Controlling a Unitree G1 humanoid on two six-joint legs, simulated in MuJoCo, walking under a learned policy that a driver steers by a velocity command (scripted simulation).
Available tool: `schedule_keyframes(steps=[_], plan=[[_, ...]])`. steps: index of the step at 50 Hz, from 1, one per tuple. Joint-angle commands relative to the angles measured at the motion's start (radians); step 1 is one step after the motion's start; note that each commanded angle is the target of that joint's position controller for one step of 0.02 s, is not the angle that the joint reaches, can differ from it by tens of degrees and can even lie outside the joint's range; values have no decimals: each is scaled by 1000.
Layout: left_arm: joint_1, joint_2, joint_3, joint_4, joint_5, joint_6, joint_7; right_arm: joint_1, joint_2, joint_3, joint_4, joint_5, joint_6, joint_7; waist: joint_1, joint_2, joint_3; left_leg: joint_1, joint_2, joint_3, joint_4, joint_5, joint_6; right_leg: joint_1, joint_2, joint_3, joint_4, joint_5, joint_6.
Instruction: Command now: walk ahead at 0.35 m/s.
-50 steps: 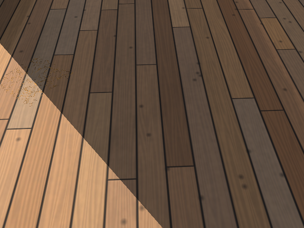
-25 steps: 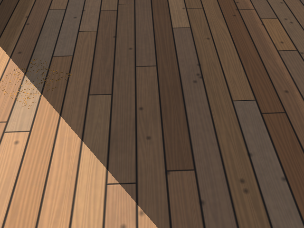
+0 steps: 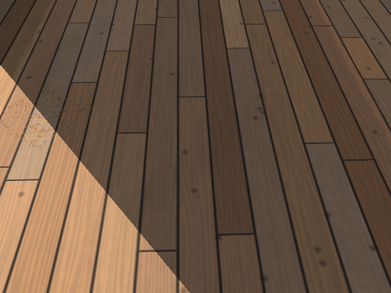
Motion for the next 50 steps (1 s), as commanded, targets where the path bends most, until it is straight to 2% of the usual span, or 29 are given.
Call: schedule_keyframes(steps=[1, 2, 3, 5, 7, 8, 10, 12, 13, 14, 15, 16, 17, 18, 19, 20, 21, 22, 26, 36, 40, 42, 43, 44, 45, 46, 47, 49, 50], plan=[[265, 187, 42, 21, 4, -34, -13, -161, -41, 1, -128, -1, -58, 23, 104, -192, 161, -512, -28, 64, 242, 135, 18, 269, -327, 575, -338, 163, -295], [326, 188, 43, 34, 21, -38, -16, -259, -63, -2, -172, -1, -66, 29, 149, -216, 159, -712, -13, 25, 432, -114, 14, 401, -416, 692, -374, 318, -337], [322, 175, 36, 35, 32, -38, -10, -320, -86, -9, -212, 9, -68, 30, 138, -172, 165, -861, 53, -46, 580, -185, 14, 481, -455, 702, -352, 397, -323], [224, 150, 22, 16, 24, -19, 8, -335, -88, -6, -267, 23, -57, 30, 76, -119, 152, -949, 148, -86, 626, -174, 9, 466, -433, 532, -366, 389, -214], [20, 133, 8, -56, 10, 10, 25, -296, -65, 8, -282, 2, -44, 41, -3, -73, 173, -638, 186, -36, 282, 1, -20, 147, -311, 292, -484, 226, -100], [-58, 182, 19, -87, 7, 16, 29, -248, -54, 13, -261, -16, -38, 53, -32, -69, 132, -272, 132, 39, 97, 195, -42, -94, -200, 148, -506, 191, -63], [-14, 271, 39, -83, 27, 13, 24, -104, -128, -30, -199, -2, -8, 49, -88, -116, 63, 85, 23, 139, 93, 323, -82, -215, -175, 83, -486, 199, -67], [-26, 243, 30, -83, 23, 11, 14, 62, -197, -76, -155, 3, 13, 25, -202, -97, 12, 234, -21, 180, 27, 257, -58, -175, -134, 16, -213, 480, -30], [-32, 193, 18, -90, 34, 11, 12, 183, -234, -96, -115, 0, 17, 19, -267, -3, -29, 336, -1, 146, -34, 250, -37, -207, -99, -22, 65, 545, 9], [-11, 58, -16, -126, 66, 5, 10, 242, -312, -92, -93, -17, 16, 17, -212, 334, -38, 321, 234, -269, -210, 55, 28, -355, -4, -29, 542, -20, 40], [174, -39, -26, -130, 14, -27, 7, 205, -316, -68, -116, -46, -7, 33, -89, 513, -131, 358, 413, -895, -580, -61, 177, -486, 94, 143, 822, -119, 6], [135, 29, -17, -148, -26, -44, 2, 74, -265, -55, -126, -28, -26, 55, -38, 311, -21, 271, 452, -953, -647, -227, 187, -584, 23, 137, 899, 5, -21], [-1, 73, -13, -191, -19, -45, -1, -35, -220, -44, -146, -19, -35, 67, -39, 159, 61, 150, 430, -765, -588, -152, 158, -601, -49, 95, 878, 120, -51], [-69, 107, -3, -201, 2, -32, 7, -134, -206, -37, -161, -33, -38, 73, -16, 29, 73, 28, 373, -562, -541, -6, 124, -524, -112, 83, 806, 225, -60], [-62, 135, 13, -196, 17, -16, 11, -177, -187, -32, -164, -48, -37, 74, 14, 45, 51, -32, 302, -407, -531, 76, 101, -454, -146, 80, 719, 273, -64], [-36, 153, 24, -189, 17, 0, 5, -177, -160, -26, -151, -52, -33, 69, 37, 101, 46, -47, 257, -311, -548, 129, 89, -403, -163, 77, 650, 292, -65], [-47, 167, 31, -183, 18, 8, 2, -133, -121, -16, -130, -48, -35, 64, 28, 99, 58, -44, 215, -221, -553, 260, 81, -380, -167, 62, 599, 300, -70], [-45, 159, 34, -185, 19, 13, 0, -102, -136, -17, -112, -45, -34, 55, 39, 108, 57, -18, 213, -200, -579, 280, 100, -399, -155, 39, 566, 320, -63], [-234, 142, 38, -238, 35, 11, -2, 0, -173, -26, -86, -43, -26, 25, -4, 7, 81, 133, 248, -167, -618, 404, 123, -588, -169, 33, 368, 442, -27], [-563, 118, 25, -334, 19, -9, -46, 133, -184, -34, -63, -31, 9, -1, -102, 47, 148, 321, 239, -41, -616, 497, 102, -583, -109, -45, -79, 578, 3], [-600, 128, 22, -367, 14, -27, -72, 128, -212, -46, -63, -29, 25, -5, -80, 75, 144, 407, 273, -28, -516, 705, 91, -512, -73, -74, -158, 454, -39], [-476, 179, 46, -342, 16, -32, -70, 93, -241, -54, -76, -33, 30, -5, -3, 127, 42, 407, 262, -12, -364, 1085, 70, -287, -3, -120, -164, 401, -75], [-296, 227, 71, -290, 15, -31, -62, 63, -239, -51, -87, -38, 34, -3, 89, 135, -61, 353, 220, 22, -172, 1201, 45, -56, 25, -133, -180, 424, -108], [-84, 294, 93, -240, 25, -27, -50, 31, -225, -40, -117, -47, 29, 2, 174, 97, -206, 113, 180, 38, 113, 985, 14, 303, -120, 27, -140, 442, -172], [39, 388, 114, -211, 51, -20, -46, 159, -72, 1, -130, -46, 4, 19, 115, -182, -396, -315, -14, 36, 536, 280, -59, 718, -411, 537, -196, 308, -350], [40, 299, 90, -198, 49, -17, -46, 139, -126, -9, -108, -17, -29, 24, 135, -189, -444, -433, -38, -132, 687, -63, -38, 718, -443, 748, -346, 255, -359], [-72, 247, 73, -211, 36, -17, -44, 17, -210, -33, -154, 10, -45, 25, 108, -166, -241, -514, 35, -104, 708, -8, -19, 550, -397, 560, -368, 284, -288], [-241, 170, 47, -242, 37, -19, -52, -95, -217, -45, -182, -1, -39, 8, 33, -18, -70, -429, 127, -43, 593, 152, -21, 204, -310, 296, -437, 445, -223], [-264, 146, 39, -237, 45, -23, -57, -72, -194, -50, -179, -11, -22, 3, -9, -34, -40, -360, 157, -47, 536, 190, -22, 104, -266, 215, -473, 460, -202]])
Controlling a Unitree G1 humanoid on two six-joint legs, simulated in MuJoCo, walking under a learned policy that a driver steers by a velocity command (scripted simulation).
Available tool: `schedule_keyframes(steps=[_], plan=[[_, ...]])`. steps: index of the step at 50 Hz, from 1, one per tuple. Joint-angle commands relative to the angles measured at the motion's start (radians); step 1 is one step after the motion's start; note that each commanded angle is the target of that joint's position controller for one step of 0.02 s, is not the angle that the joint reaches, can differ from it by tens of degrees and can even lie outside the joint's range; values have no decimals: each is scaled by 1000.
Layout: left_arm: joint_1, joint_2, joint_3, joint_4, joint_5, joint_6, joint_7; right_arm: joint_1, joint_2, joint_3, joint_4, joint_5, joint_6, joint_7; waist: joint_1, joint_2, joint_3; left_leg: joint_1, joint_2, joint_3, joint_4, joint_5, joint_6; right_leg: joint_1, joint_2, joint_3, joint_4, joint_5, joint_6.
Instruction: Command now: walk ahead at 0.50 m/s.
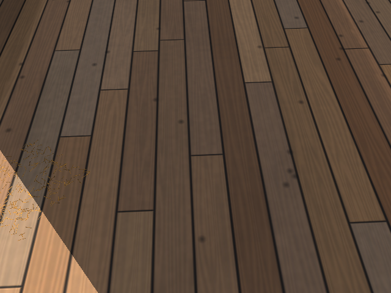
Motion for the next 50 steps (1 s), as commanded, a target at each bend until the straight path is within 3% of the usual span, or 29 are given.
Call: schedule_keyframes(steps=[1, 2, 4, 7, 11, 15, 18, 19, 20, 21, 22, 23, 24, 25, 26, 28, 29, 31, 34, 38, 43, 45, 47, 48, 49, 50], plan=[[44, 54, 6, -13, 10, -11, -8, 27, -66, -30, -66, -5, 5, -12, -13, -74, -77, -194, 112, -31, -10, 101, 4, 192, -259, 287, -298, 123, -172], [62, 66, 9, 1, 8, -14, -7, 40, -42, -28, -64, -6, 16, -13, -22, -80, -60, -182, 116, -18, -35, 108, -2, 153, -249, 256, -319, 153, -181], [92, 100, 16, 23, 11, -17, 3, -10, -51, -34, -90, -12, 27, -17, -30, -78, -22, -231, 127, -8, -109, 164, -22, 122, -244, 209, -348, 204, -192], [146, 124, 21, 41, 6, -7, 24, -147, -58, -37, -136, -22, 24, -15, 2, -69, 3, -320, 132, 3, -304, 326, -41, 168, -234, 174, -358, 222, -178], [212, 150, 25, 60, -7, 2, 37, -304, -39, -27, -175, -15, 15, -1, 53, -71, 23, -273, 85, 45, -565, 476, -41, 215, -216, 130, -362, 165, -142], [272, 158, 32, 94, -17, 16, 41, -407, -53, -25, -216, -6, 9, 21, 81, -76, 54, -304, 69, 36, -674, 425, -21, 354, -275, 148, -312, 135, -134], [257, 175, 42, 98, -19, 31, 46, -383, -84, -34, -226, -6, -2, 35, 45, -91, 29, -228, 44, 50, -720, 313, 17, 423, -309, 161, -232, 236, -110], [233, 182, 43, 93, -18, 36, 46, -318, -106, -46, -211, -7, -5, 35, 3, -100, -10, -122, 14, 77, -735, 289, 34, 421, -294, 143, -155, 382, -95], [218, 166, 37, 88, -13, 42, 46, -173, -144, -69, -164, -9, -6, 31, -67, -87, -96, 71, -23, 107, -747, 292, 59, 387, -242, 104, 17, 517, -71], [219, 129, 20, 66, 1, 43, 46, 20, -217, -94, -119, -18, -5, 22, -134, -9, -239, 372, 98, -27, -721, 317, 116, 213, -180, 51, 307, 381, -35], [342, 1, -18, 62, 1, 22, 35, 124, -308, -115, -92, -29, 0, 24, -92, 250, -374, 752, 336, -493, -813, 137, 277, -215, 4, 28, 704, -119, 38], [318, 60, -6, 76, -14, -4, 30, 123, -219, -89, -96, -26, -2, 27, -107, 222, -414, 769, 360, -680, -930, 68, 272, -336, 1, 190, 840, -427, 20], [221, 141, 15, 45, -40, -17, 27, 35, -171, -72, -109, -20, -5, 27, -90, 162, -272, 649, 330, -536, -938, 78, 216, -411, -57, 192, 881, -365, -1], [158, 146, 16, 27, -40, -19, 33, -63, -142, -61, -133, -20, -4, 27, -59, 82, -184, 494, 296, -400, -957, 170, 188, -389, -115, 160, 843, -266, -7], [128, 136, 22, 23, -24, -13, 40, -124, -114, -53, -140, -27, -4, 31, -30, 34, -122, 359, 258, -307, -991, 246, 176, -345, -150, 149, 780, -198, -3], [165, 96, 26, 34, -16, 16, 45, -150, -80, -43, -130, -36, -9, 37, 22, 68, -91, 228, 200, -197, -1054, 297, 159, -236, -186, 151, 698, -129, 1], [179, 77, 25, 40, -15, 27, 46, -134, -87, -45, -119, -35, -12, 35, 29, 67, -81, 203, 191, -164, -1074, 325, 168, -223, -188, 141, 676, -114, 7], [140, 76, 29, 26, -10, 38, 50, -99, -117, -53, -99, -34, -15, 25, 31, 50, -48, 195, 189, -123, -1105, 374, 181, -271, -194, 136, 607, -48, 24], [28, 76, 33, -10, -1, 38, 50, -46, -129, -55, -76, -30, -6, 6, 7, 33, -16, 244, 189, -90, -1126, 399, 174, -366, -194, 135, 451, 89, 48], [-96, 55, 26, -42, -6, 30, 37, 5, -138, -54, -54, -22, 2, -6, -29, 43, 14, 272, 164, -27, -1138, 372, 145, -342, -161, 104, 238, 238, 52], [-226, 53, 15, -88, -16, 19, 13, 79, -146, -60, -8, -15, 19, -11, -69, 42, 61, 399, 208, -14, -1097, 375, 143, -358, -134, 84, 101, 199, 38], [-240, 63, 15, -103, -19, 12, 0, 79, -154, -67, 2, -10, 27, -15, -58, 50, 64, 448, 235, -20, -1057, 419, 133, -344, -126, 84, 67, 136, 16], [-185, 90, 26, -96, -19, 5, -5, 52, -168, -74, 1, -8, 34, -18, -18, 69, 29, 466, 242, -14, -989, 574, 115, -232, -96, 60, 43, 68, -12], [-103, 115, 40, -74, -17, 4, -3, 26, -174, -75, -5, -7, 39, -18, 32, 79, -23, 454, 222, 9, -896, 745, 99, -99, -60, 28, 29, 58, -31], [63, 159, 65, -19, -14, 4, 3, 12, -154, -67, -10, -10, 43, -17, 107, 62, -119, 395, 166, 49, -708, 839, 72, 127, -32, 10, 24, 73, -58], [254, 237, 88, 21, -2, 6, 13, 20, -123, -51, -34, -25, 43, -16, 165, -48, -268, 177, 103, 95, -389, 589, 33, 449, -207, 211, 44, 79, -123]])
Over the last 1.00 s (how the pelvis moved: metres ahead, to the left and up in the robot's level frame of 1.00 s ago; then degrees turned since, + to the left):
0.49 0.07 0.02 0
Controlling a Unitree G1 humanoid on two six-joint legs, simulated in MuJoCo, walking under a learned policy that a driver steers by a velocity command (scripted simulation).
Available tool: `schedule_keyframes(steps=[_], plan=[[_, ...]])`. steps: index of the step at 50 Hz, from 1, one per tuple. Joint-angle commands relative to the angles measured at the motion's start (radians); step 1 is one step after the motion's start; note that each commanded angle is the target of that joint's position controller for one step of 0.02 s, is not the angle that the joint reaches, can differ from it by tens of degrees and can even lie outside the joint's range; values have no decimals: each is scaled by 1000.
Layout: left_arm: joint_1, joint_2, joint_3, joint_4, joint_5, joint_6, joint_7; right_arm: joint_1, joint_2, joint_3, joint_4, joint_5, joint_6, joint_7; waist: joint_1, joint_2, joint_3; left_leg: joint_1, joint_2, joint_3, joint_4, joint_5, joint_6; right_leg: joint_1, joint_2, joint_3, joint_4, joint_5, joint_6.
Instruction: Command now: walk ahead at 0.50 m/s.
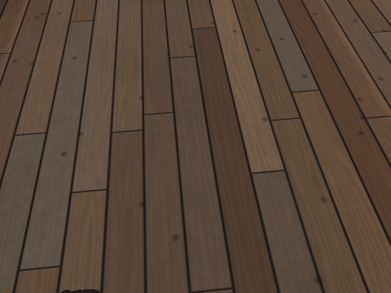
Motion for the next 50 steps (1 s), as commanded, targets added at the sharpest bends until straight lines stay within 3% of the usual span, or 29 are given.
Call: schedule_keyframes(steps=[1, 2, 3, 4, 5, 7, 9, 11, 14, 17, 21, 24, 26, 27, 28, 29, 30, 31, 32, 33, 34, 35, 36, 38, 41, 46, 50], plan=[[450, 315, 92, 77, 13, -2, 9, 89, 33, 31, -79, -13, -30, 10, 141, -293, -372, -657, -69, -37, 806, -14, 24, 910, -367, 664, -125, -178, -266], [436, 218, 64, 72, 5, -4, 8, 33, -64, 10, -68, 12, -55, 15, 173, -213, -368, -773, -35, -180, 942, -114, 43, 896, -357, 759, -209, -286, -245], [342, 173, 50, 54, 2, -8, 11, -66, -124, -5, -101, 34, -71, 17, 160, -165, -223, -841, 19, -163, 961, -35, 63, 770, -326, 607, -220, -246, -195], [255, 146, 39, 32, 7, -8, 12, -124, -128, -6, -114, 31, -74, 10, 129, -74, -150, -804, 76, -135, 917, 65, 67, 618, -290, 482, -241, -149, -167], [201, 117, 30, 26, 16, -10, 8, -153, -122, -14, -117, 15, -68, 3, 100, -38, -90, -757, 108, -125, 852, 125, 64, 484, -254, 395, -272, -63, -152], [188, 85, 21, 38, 28, -15, 5, -104, -79, -17, -104, 11, -39, 1, 49, -67, -70, -655, 142, -133, 782, 180, 63, 372, -216, 294, -330, -14, -139], [215, 111, 27, 58, 27, -21, 14, -102, -54, -16, -101, 16, -16, -1, 38, -60, -34, -668, 152, -130, 731, 216, 54, 330, -213, 219, -374, 24, -143], [244, 136, 35, 74, 32, -24, 27, -165, -60, -21, -121, 13, -5, -2, 49, -41, -1, -742, 149, -150, 657, 306, 42, 341, -216, 166, -397, 60, -137], [269, 139, 34, 86, 32, -20, 42, -230, -57, -25, -142, 11, -7, 6, 65, -40, 16, -797, 118, -175, 523, 461, 38, 383, -201, 75, -406, 107, -106], [277, 140, 29, 89, 28, -18, 50, -315, -45, -19, -171, 8, -11, 21, 90, -43, 40, -765, 96, -122, 377, 579, 42, 394, -182, -15, -420, 117, -73], [351, 150, 32, 120, 21, -2, 57, -428, -21, -2, -228, 7, -10, 43, 134, -25, 84, -816, 86, -75, 266, 560, 56, 535, -221, -72, -389, 180, -64], [361, 169, 39, 125, 12, 22, 61, -476, -24, 1, -277, 9, -10, 65, 134, -34, 93, -828, 65, -19, 226, 434, 78, 636, -258, -103, -307, 333, -55], [327, 199, 48, 108, 8, 35, 69, -439, -52, -12, -294, 10, -8, 77, 91, -75, 44, -706, 9, 48, 223, 331, 110, 650, -262, -137, -188, 666, -34], [324, 210, 50, 106, 6, 41, 73, -373, -74, -25, -287, 8, -7, 78, 51, -96, -5, -593, -30, 71, 227, 283, 132, 640, -262, -144, -83, 827, -27], [307, 214, 49, 103, 4, 47, 74, -231, -114, -49, -254, 10, -6, 75, -31, -91, -80, -396, -67, 75, 170, 320, 164, 591, -239, -157, 92, 868, -8], [303, 205, 42, 94, 5, 41, 72, -61, -183, -81, -210, 9, -3, 58, -109, -41, -169, -88, -19, -41, 129, 375, 210, 391, -200, -163, 337, 670, 25], [400, 71, -1, 64, 30, 14, 49, 36, -291, -102, -180, 7, -2, 43, -45, 205, -287, 323, 265, -541, 108, 316, 381, -70, -24, -143, 744, -146, 85], [383, 91, -3, 74, 0, -30, 30, 66, -239, -78, -184, 1, -7, 40, -55, 166, -418, 394, 381, -858, -58, 290, 439, -199, 53, 77, 902, -530, 75], [253, 160, 21, 39, -42, -50, 23, 17, -184, -61, -188, -9, -12, 39, -75, 116, -294, 307, 332, -683, -72, 340, 369, -278, -9, 124, 922, -464, 52], [196, 155, 19, 20, -42, -55, 27, -81, -149, -50, -207, -4, -17, 39, -39, 62, -187, 138, 292, -524, -79, 423, 323, -267, -60, 108, 846, -369, 40], [180, 150, 25, 30, -21, -49, 37, -159, -110, -37, -220, -6, -21, 43, 1, 7, -115, -18, 251, -415, -102, 501, 294, -217, -98, 96, 767, -312, 44], [203, 148, 34, 39, -10, -34, 41, -199, -76, -25, -228, -15, -25, 43, 41, 22, -86, -124, 217, -341, -134, 539, 277, -143, -124, 99, 712, -275, 48], [233, 133, 34, 46, -6, -16, 42, -208, -70, -22, -227, -18, -28, 43, 65, 44, -78, -185, 197, -310, -165, 537, 271, -90, -135, 100, 676, -252, 53], [247, 106, 33, 49, 3, 9, 48, -192, -99, -28, -215, -14, -38, 38, 82, 54, -52, -245, 184, -256, -208, 577, 276, -82, -139, 85, 606, -207, 75], [151, 104, 34, 14, 16, 19, 54, -136, -128, -33, -190, -11, -40, 19, 60, 54, -8, -230, 174, -205, -238, 622, 264, -176, -137, 77, 443, -56, 107], [-4, 76, 20, -23, 6, 6, 37, -73, -135, -31, -156, -6, -34, 6, 4, 73, 27, -188, 143, -139, -253, 509, 211, -147, -84, 45, 133, 188, 98], [-92, 86, 12, -59, -2, -3, 14, -16, -141, -34, -114, 0, -24, 3, -22, 79, 68, -59, 203, -161, -214, 498, 210, -188, -62, 48, 33, 146, 70]])
Over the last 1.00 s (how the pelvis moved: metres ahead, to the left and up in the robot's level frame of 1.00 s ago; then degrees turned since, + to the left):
0.56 0.02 -0.01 0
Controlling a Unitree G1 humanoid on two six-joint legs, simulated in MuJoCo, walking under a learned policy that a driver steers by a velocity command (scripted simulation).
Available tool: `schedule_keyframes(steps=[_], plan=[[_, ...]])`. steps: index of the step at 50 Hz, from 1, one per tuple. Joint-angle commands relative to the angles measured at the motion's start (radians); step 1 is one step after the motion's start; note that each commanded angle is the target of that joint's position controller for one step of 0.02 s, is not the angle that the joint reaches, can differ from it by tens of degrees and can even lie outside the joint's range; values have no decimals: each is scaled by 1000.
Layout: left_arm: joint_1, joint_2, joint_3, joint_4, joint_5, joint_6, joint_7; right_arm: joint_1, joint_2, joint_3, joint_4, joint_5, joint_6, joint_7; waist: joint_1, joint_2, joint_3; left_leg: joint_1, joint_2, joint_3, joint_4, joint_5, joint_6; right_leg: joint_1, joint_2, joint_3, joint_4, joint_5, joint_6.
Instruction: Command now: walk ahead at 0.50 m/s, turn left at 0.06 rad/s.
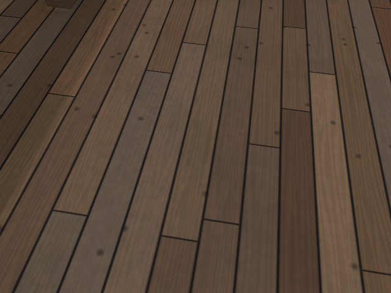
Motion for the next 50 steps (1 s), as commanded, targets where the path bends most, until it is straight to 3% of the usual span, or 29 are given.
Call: schedule_keyframes(steps=[1, 3, 4, 5, 6, 7, 8, 9, 10, 11, 12, 14, 16, 19, 23, 28, 31, 32, 33, 34, 35, 36, 37, 38, 39, 41, 43, 46, 50], plan=[[-145, 70, 5, -100, -5, -25, -19, 60, -160, -38, -4, 6, 2, -10, -15, 120, 75, 28, 310, -121, -20, 338, 138, -34, 21, -7, -63, -36, -30], [-107, 94, 11, -99, -6, -32, -29, 43, -173, -43, 0, 7, 10, -16, 19, 134, 52, 76, 331, -124, 33, 449, 115, 27, 39, -14, -89, -111, -58], [-54, 115, 20, -87, -4, -34, -29, 22, -184, -46, -4, 7, 14, -17, 52, 148, 16, 80, 323, -113, 92, 599, 102, 119, 67, -38, -91, -148, -74], [60, 144, 37, -53, -1, -34, -26, -2, -184, -44, -8, 8, 19, -16, 116, 145, -53, 58, 285, -81, 223, 752, 82, 285, 104, -71, -108, -144, -98], [237, 193, 58, -4, 7, -32, -19, -7, -157, -31, -19, 1, 22, -16, 186, 109, -176, -61, 228, -41, 448, 695, 52, 559, 58, -21, -77, -116, -138], [376, 287, 80, 20, 23, -28, -13, 119, -58, -1, -29, -13, 9, -6, 161, -99, -346, -431, 98, 3, 843, 288, -15, 973, -201, 361, -75, -180, -280], [415, 240, 66, 39, 7, -22, -18, 132, -39, 11, -14, 3, -13, 2, 167, -246, -433, -649, -5, -87, 1058, -299, -36, 1092, -299, 727, -267, -368, -359], [340, 181, 45, 27, -4, -23, -17, 41, -140, -13, -33, 29, -30, 7, 175, -154, -289, -761, 66, -139, 1145, -274, -13, 991, -261, 642, -300, -500, -299], [249, 144, 34, 1, 1, -21, -14, -51, -157, -14, -62, 39, -37, 6, 158, -82, -172, -780, 122, -106, 1124, -182, 2, 837, -227, 503, -320, -488, -258], [175, 120, 23, -11, 13, -21, -16, -94, -151, -17, -68, 27, -34, 0, 125, -10, -81, -743, 167, -81, 1057, -102, 1, 668, -191, 396, -357, -398, -242], [136, 96, 15, -16, 23, -26, -17, -87, -146, -25, -65, 13, -24, -7, 87, -19, -49, -678, 203, -88, 988, -51, 0, 564, -157, 326, -383, -324, -226], [131, 90, 11, -7, 24, -29, -20, -39, -103, -23, -50, 8, -2, -10, 51, -40, -35, -599, 222, -82, 924, -15, -8, 473, -123, 243, -433, -249, -226], [158, 119, 17, 8, 20, -34, -13, -63, -90, -23, -58, 3, 9, -14, 46, -29, -10, -631, 232, -68, 851, 42, -30, 453, -118, 185, -466, -170, -239], [204, 144, 23, 26, 16, -28, 4, -163, -89, -24, -88, -6, 8, -14, 67, -5, 11, -709, 235, -60, 685, 202, -58, 497, -108, 126, -483, -84, -231], [263, 149, 21, 48, 4, -19, 14, -294, -60, -11, -120, 0, -2, -1, 109, -12, 34, -665, 196, -18, 453, 371, -63, 523, -68, 42, -484, -68, -194], [346, 160, 27, 91, -3, 3, 16, -424, -64, 0, -168, 11, -12, 27, 148, -14, 75, -693, 165, -7, 319, 321, -44, 679, -128, 51, -425, -51, -192], [335, 178, 35, 97, -8, 18, 22, -393, -100, -9, -175, 12, -23, 40, 103, -37, 52, -601, 138, -1, 274, 210, -6, 737, -162, 72, -337, 106, -169], [311, 185, 37, 91, -10, 22, 23, -318, -125, -22, -157, 9, -27, 39, 53, -48, 8, -478, 107, 21, 254, 192, 10, 726, -146, 66, -254, 257, -156], [291, 167, 29, 83, -9, 25, 22, -158, -171, -47, -109, 6, -30, 32, -24, -32, -88, -252, 89, 34, 241, 215, 37, 668, -93, 36, -85, 340, -131], [285, 128, 11, 55, 7, 23, 21, 37, -247, -69, -70, -13, -31, 19, -91, 55, -247, 81, 253, -136, 287, 242, 99, 457, -27, -5, 212, 114, -95], [422, -10, -27, 51, 5, 3, 13, 101, -320, -84, -45, -13, -24, 20, -29, 324, -390, 432, 503, -585, 198, 86, 248, 54, 152, -28, 571, -547, -30], [371, 96, -3, 65, -19, -15, 10, 104, -216, -56, -52, -8, -22, 18, -67, 258, -396, 401, 497, -675, 117, -34, 230, -43, 120, 114, 702, -675, -39], [278, 154, 16, 34, -41, -23, 10, 23, -172, -41, -62, -7, -25, 13, -59, 215, -239, 272, 466, -518, 95, -21, 178, -109, 71, 105, 731, -601, -51], [228, 148, 16, 23, -40, -21, 16, -56, -145, -31, -75, -10, -27, 11, -29, 148, -156, 126, 430, -399, 63, 38, 150, -83, 20, 80, 699, -509, -51], [207, 136, 23, 21, -27, -14, 22, -112, -113, -22, -76, -14, -31, 14, -1, 125, -88, 0, 396, -307, 21, 89, 133, -45, -8, 77, 645, -449, -49], [254, 92, 27, 31, -26, 17, 21, -155, -84, -16, -68, -26, -39, 17, 52, 154, -47, -128, 356, -187, -44, 136, 117, 53, -40, 85, 593, -386, -49], [248, 62, 27, 21, -26, 39, 21, -157, -101, -22, -55, -25, -45, 12, 71, 135, -10, -174, 353, -101, -83, 199, 122, 38, -47, 84, 557, -347, -41], [185, 63, 33, -12, -15, 50, 19, -133, -128, -32, -37, -31, -43, -4, 69, 106, 21, -154, 350, -4, -102, 272, 121, -46, -44, 98, 454, -215, -25], [72, 46, 25, -54, -7, 42, -5, -114, -151, -35, -30, -25, -34, -20, 40, 94, 50, -128, 322, 123, -113, 306, 93, -27, -26, 31, 232, -39, -23]])
Over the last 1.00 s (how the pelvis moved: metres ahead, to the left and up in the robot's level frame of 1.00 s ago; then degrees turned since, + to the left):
0.54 0.07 0.02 15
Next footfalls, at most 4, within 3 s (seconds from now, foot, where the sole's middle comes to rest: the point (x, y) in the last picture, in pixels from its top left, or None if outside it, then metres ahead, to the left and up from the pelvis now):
0.12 right None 0.26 -0.14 -0.78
0.68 left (160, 269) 0.57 0.10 -0.78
1.22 right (235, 204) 0.82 -0.19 -0.78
1.72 left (213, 136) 1.18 -0.13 -0.78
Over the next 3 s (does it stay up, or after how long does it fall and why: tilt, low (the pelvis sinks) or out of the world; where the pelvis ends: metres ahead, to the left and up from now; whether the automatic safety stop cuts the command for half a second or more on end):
stays up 1.38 -0.36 -0.01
